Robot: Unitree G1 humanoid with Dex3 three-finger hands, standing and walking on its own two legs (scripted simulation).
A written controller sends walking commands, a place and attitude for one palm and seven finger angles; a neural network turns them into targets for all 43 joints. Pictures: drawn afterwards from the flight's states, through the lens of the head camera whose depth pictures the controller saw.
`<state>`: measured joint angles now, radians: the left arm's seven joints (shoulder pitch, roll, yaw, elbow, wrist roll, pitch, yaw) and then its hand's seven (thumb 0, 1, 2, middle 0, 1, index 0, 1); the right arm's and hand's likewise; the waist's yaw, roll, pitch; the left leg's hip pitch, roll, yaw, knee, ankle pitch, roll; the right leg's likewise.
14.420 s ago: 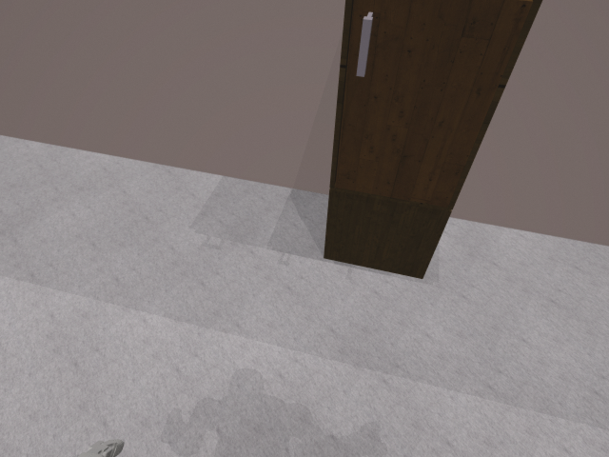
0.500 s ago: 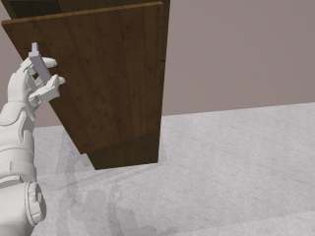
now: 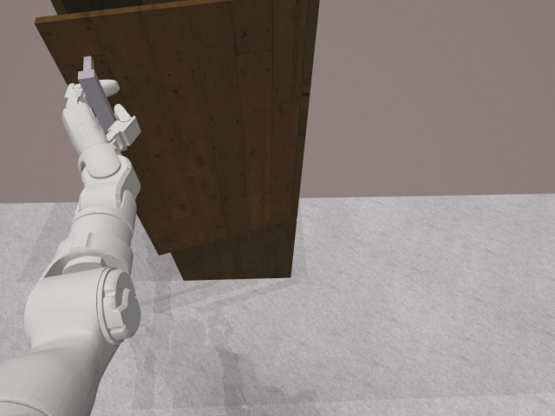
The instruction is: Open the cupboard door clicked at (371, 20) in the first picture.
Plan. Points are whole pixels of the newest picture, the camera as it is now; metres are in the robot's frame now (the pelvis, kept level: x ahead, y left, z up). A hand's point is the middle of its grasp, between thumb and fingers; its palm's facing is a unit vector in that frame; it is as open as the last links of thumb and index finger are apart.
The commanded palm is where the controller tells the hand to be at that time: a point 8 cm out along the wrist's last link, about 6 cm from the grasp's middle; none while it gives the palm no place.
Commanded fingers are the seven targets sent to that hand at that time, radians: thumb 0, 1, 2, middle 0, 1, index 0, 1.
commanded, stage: pull the door open along its arc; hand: left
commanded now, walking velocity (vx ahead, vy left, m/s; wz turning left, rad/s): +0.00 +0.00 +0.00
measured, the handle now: (104, 106) +0.54 +0.24 +0.16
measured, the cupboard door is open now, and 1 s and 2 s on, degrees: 17 48 49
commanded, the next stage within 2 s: open thumb and fingers to let go in 0.72 s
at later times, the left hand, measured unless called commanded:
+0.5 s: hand (152, 165) +0.41 +0.15 +0.16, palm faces +0.41 -0.91 +0.06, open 5.9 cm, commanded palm +0.35 +0.17 +0.15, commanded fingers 0.00 0.90 0.90 -0.40 -1.35 -0.40 -1.35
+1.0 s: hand (201, 190) +0.37 +0.09 +0.16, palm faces +0.41 -0.91 -0.03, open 6.2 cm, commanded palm +0.32 +0.12 +0.15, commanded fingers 0.00 0.20 0.60 -0.35 -1.27 -0.35 -1.27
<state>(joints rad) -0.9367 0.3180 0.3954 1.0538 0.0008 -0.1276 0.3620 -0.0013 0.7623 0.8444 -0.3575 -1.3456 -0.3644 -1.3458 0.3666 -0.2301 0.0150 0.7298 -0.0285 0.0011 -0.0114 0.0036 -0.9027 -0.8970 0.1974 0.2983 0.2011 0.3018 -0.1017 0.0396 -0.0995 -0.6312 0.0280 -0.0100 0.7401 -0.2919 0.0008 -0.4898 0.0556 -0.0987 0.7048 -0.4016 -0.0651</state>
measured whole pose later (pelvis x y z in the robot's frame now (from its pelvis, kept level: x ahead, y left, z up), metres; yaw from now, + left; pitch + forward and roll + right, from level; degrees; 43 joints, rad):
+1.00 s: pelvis +0.00 +0.01 +0.02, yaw +1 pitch -1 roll +0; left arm -0.37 -0.12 -0.10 0.21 0.02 0.25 0.62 0.00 0.64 0.78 -0.37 -1.33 -0.37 -1.33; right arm 0.11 -0.15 0.04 0.67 -0.02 0.11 -0.01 0.01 -0.90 -0.90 0.20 0.30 0.20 0.30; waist 0.03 0.03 -0.04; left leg -0.33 -0.01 0.00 0.60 -0.25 0.01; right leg -0.20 0.03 -0.09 0.58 -0.37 -0.05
